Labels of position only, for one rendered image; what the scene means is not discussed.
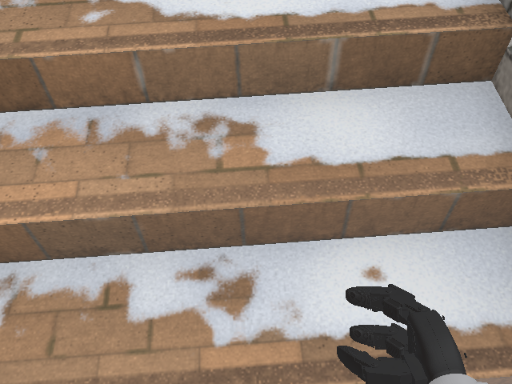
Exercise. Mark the robot right hand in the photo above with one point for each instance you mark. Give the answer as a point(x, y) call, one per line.
point(422, 353)

